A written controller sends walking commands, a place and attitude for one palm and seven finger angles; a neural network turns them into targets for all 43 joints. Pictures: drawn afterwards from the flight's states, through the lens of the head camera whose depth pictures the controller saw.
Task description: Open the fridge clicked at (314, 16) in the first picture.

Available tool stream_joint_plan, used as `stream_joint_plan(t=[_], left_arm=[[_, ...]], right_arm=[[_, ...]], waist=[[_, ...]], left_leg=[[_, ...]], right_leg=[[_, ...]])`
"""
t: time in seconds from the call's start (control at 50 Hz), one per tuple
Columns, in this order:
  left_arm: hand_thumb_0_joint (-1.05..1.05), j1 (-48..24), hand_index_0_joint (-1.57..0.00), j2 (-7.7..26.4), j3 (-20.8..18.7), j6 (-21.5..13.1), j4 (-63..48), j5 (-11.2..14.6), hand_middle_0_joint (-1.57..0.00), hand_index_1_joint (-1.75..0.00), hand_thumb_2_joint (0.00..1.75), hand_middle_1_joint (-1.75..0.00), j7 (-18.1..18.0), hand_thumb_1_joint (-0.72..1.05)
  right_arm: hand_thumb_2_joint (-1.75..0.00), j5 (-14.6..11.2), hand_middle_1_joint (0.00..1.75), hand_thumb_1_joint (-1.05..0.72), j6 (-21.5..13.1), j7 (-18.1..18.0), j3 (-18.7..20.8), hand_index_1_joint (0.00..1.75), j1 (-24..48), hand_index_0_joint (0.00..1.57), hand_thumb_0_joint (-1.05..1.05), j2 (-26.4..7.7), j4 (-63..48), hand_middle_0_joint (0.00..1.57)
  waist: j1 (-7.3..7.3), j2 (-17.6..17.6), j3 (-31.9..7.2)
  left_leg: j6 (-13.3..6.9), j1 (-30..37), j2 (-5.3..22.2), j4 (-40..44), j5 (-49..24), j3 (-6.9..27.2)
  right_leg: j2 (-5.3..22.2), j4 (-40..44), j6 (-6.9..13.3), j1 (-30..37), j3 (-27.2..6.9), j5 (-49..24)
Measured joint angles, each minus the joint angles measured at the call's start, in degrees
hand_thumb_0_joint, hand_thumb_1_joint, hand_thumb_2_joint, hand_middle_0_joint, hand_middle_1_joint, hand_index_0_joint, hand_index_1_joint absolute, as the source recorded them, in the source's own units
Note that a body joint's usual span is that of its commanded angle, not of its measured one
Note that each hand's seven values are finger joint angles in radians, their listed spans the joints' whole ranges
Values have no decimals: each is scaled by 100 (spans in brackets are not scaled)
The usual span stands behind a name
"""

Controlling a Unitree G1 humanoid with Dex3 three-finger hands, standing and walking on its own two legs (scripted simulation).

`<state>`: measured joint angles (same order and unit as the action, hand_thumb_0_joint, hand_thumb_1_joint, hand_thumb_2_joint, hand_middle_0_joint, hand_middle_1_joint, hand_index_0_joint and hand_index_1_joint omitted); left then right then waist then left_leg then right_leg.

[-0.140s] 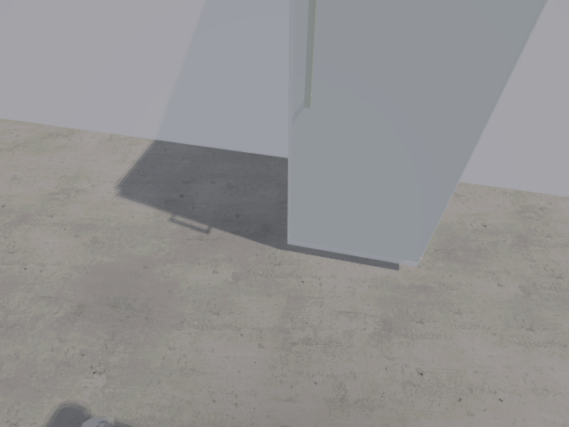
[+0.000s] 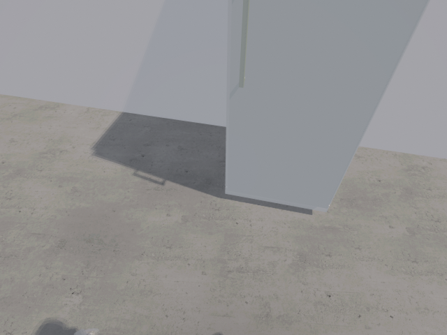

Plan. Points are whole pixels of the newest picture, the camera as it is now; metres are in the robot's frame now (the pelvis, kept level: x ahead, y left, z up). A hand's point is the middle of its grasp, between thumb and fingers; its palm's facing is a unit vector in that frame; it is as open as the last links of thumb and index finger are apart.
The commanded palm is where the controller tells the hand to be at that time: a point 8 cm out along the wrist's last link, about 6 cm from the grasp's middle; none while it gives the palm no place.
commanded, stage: stand and wait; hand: left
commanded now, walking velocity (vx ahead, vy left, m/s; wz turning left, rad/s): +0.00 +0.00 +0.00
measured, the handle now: (245, 32) +0.94 -0.01 +0.16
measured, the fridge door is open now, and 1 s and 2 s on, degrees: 0 0 0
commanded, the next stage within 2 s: look at it before walking up in 0.68 s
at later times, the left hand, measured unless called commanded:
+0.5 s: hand out of the picture +0.06 +0.25 -0.15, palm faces -0.02 -0.94 -0.34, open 7.4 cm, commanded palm none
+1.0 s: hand out of the picture +0.08 +0.24 -0.15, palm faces -0.02 -0.94 -0.34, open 7.4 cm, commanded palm none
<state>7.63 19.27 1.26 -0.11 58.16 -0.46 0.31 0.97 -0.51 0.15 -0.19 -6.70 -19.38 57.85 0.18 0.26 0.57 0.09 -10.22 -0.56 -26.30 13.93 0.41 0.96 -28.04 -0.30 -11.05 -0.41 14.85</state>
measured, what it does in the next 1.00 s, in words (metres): stands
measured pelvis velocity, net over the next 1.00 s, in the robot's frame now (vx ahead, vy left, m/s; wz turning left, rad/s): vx -0.01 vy -0.01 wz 0.00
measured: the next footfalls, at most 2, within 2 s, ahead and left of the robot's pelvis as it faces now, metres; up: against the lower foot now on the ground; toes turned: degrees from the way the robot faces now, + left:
none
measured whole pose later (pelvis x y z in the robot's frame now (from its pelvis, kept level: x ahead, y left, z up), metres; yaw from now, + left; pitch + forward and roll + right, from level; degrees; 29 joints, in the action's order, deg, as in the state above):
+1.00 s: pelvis -0.01 -0.01 +0.01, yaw +0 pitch -2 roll +0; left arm 7.3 19.4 0.6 -0.6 62.0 -0.6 0.4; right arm 0.6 -0.7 0.1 -0.1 -6.6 -19.7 63.0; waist 0.1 0.2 1.6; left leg 1.1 -8.1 0.5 -21.1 10.7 0.9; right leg -0.1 -22.7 0.5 -8.8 0.1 11.6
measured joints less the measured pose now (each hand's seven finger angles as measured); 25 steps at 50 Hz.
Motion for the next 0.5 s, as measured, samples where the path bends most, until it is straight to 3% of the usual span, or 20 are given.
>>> stream_joint_plan(t=[0.18, 0.5], left_arm=[[0, 49, -20, -92, -12, -13, 148, -12, -21, -30, 90, -30, 17, 91], [0, 101, -20, 46, -78, -7, 416, -1, -21, -30, 90, -30, 0, 91]], right_arm=[[-90, -4, 30, -91, -8, 0, 8, 30, 12, 20, 1, 61, 186, 20], [-90, -29, 30, -91, 5, -17, 29, 30, -162, 20, 1, -41, 528, 20]], waist=[[14, -33, 58], [-3, -14, 147]], left_leg=[[33, 8, 37, 144, -124, 21], [56, 79, 60, 313, -227, 47]], right_leg=[[-36, 158, 28, 17, 22, -128], [-57, 339, 46, 99, 48, -233]])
